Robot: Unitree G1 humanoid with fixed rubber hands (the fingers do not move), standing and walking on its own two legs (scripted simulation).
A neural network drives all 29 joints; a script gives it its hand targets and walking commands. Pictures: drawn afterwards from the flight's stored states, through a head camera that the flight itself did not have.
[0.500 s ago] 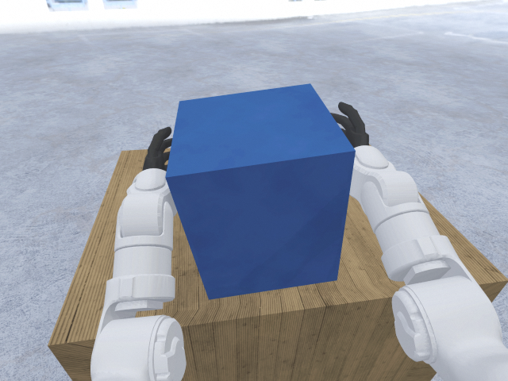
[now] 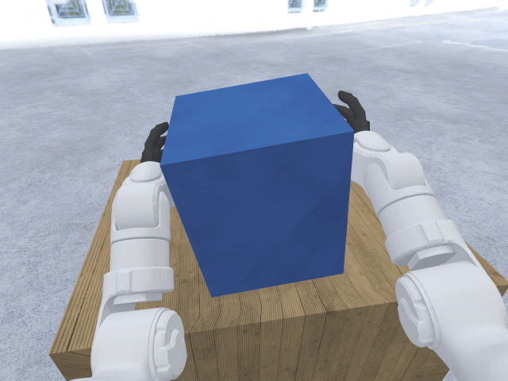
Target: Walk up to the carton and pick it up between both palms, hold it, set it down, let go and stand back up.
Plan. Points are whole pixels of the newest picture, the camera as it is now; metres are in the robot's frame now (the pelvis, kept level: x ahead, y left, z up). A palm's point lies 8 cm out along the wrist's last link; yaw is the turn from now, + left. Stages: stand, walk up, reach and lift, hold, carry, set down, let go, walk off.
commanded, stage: reach and lift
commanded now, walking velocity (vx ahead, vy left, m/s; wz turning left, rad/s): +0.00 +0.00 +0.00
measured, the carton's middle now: (259, 184) +0.37 -0.01 +0.21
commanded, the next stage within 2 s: hold in 0.04 s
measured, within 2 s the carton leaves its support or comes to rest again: neither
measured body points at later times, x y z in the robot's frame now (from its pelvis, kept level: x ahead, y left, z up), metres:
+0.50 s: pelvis -0.01 +0.00 +0.00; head -0.10 +0.02 +0.44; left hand +0.38 +0.15 +0.26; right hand +0.38 -0.15 +0.31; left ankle +0.05 +0.11 -0.75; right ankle -0.02 -0.12 -0.75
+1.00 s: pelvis +0.00 -0.01 +0.00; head -0.10 +0.01 +0.44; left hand +0.38 +0.15 +0.27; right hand +0.38 -0.15 +0.31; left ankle +0.05 +0.11 -0.75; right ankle -0.02 -0.12 -0.75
